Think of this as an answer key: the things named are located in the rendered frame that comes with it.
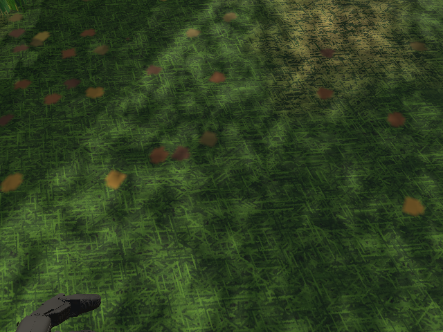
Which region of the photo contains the robot left hand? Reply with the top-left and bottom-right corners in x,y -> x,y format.
15,293 -> 101,332

